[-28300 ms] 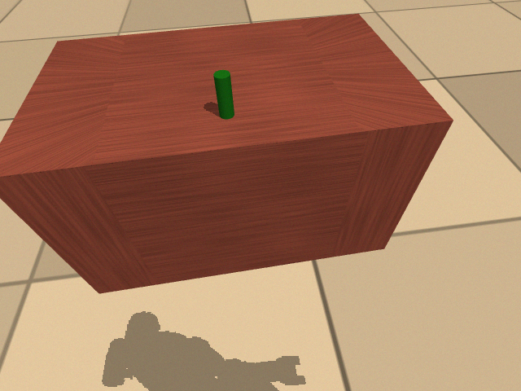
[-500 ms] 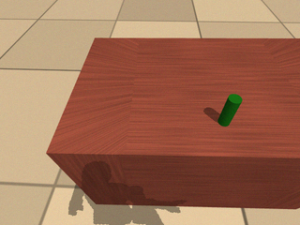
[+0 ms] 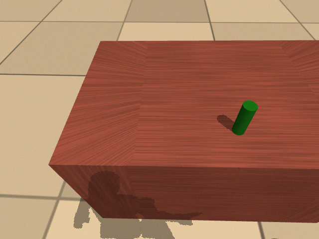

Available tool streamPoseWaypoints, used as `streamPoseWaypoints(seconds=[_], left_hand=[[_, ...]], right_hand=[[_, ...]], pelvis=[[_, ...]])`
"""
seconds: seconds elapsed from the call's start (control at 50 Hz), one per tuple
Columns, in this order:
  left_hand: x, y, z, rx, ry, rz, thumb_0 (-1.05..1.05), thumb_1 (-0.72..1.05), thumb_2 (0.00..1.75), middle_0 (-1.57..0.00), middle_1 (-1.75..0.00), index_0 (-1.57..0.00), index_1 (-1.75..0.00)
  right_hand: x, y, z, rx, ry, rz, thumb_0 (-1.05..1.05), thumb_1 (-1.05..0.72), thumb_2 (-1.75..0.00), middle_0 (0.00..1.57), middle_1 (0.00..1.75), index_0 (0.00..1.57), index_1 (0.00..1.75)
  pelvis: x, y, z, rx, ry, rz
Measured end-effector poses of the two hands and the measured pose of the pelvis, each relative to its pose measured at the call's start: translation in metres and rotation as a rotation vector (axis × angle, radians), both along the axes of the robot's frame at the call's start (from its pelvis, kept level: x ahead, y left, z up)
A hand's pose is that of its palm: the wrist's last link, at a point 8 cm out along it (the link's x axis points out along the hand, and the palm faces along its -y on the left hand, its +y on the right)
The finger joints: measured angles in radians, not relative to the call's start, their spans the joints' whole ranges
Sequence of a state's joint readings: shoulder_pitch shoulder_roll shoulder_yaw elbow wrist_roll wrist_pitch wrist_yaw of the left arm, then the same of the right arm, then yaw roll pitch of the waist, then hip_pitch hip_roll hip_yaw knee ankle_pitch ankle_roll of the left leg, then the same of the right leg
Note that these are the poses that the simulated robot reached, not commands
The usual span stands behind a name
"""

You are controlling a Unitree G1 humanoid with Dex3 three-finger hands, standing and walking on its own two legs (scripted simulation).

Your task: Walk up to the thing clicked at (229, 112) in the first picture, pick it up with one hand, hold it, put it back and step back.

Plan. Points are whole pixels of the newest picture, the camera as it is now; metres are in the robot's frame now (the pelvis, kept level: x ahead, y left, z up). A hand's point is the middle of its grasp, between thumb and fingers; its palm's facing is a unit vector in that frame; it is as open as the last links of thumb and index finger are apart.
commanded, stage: stand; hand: right
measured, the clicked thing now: (243, 118) +0.45 -0.25 -0.02
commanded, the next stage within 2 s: step back in 0.94 s
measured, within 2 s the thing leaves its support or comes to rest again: neither
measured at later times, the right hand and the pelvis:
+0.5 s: hand out of the picture +0.07 -0.26 -0.16, palm faces -0.01 +0.94 -0.34, open 7.4 cm; pelvis +0.00 +0.00 +0.00, yaw +0 degrees
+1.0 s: hand out of the picture +0.08 -0.26 -0.16, palm faces +0.01 +0.94 -0.35, open 7.4 cm; pelvis +0.00 +0.00 +0.00, yaw +0 degrees
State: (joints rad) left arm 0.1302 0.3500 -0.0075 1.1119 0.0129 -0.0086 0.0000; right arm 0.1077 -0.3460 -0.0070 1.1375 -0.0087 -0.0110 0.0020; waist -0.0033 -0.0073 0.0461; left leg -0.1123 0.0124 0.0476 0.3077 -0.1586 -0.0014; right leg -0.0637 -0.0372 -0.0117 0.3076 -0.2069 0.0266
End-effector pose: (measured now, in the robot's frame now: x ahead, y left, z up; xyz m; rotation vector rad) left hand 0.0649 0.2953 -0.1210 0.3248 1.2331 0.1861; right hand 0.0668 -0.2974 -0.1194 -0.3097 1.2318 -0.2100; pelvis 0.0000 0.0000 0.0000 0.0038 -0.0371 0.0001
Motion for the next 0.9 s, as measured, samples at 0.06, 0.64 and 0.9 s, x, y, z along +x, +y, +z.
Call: streamPoseWaypoints(seconds=[0.06,0.64,0.9], left_hand=[[0.0012,-0.0008,0.0002,0.0,-0.003,-0.001,0.0,0.9,0.89,-0.2,-0.3,-0.2,-0.3],[0.0008,-0.0053,-0.0009,-0.002,0.008,0.0,0.0,0.9,0.89,-0.2,-0.3,-0.2,-0.3],[0.005,-0.0053,-0.0018,-0.004,0.005,-0.003,0.0,0.9,0.89,-0.2,-0.3,-0.2,-0.3]], right_hand=[[0.0006,-0.0008,0.0002,-0.001,-0.002,0.0,0.01,-0.91,-0.89,0.2,0.3,0.2,0.3],[-0.0024,-0.005,-0.0004,0.001,0.015,-0.006,0.01,-0.91,-0.89,0.2,0.3,0.2,0.3],[0.0014,-0.0049,0.0011,-0.003,0.01,-0.006,0.01,-0.91,-0.89,0.2,0.3,0.2,0.3]], pelvis=[[0.0001,-0.0006,0.0,0.0,0.0,0.0],[0.0019,-0.0051,0.0002,-0.002,0.002,-0.001],[0.0044,-0.0045,0.0002,-0.003,0.003,-0.002]])
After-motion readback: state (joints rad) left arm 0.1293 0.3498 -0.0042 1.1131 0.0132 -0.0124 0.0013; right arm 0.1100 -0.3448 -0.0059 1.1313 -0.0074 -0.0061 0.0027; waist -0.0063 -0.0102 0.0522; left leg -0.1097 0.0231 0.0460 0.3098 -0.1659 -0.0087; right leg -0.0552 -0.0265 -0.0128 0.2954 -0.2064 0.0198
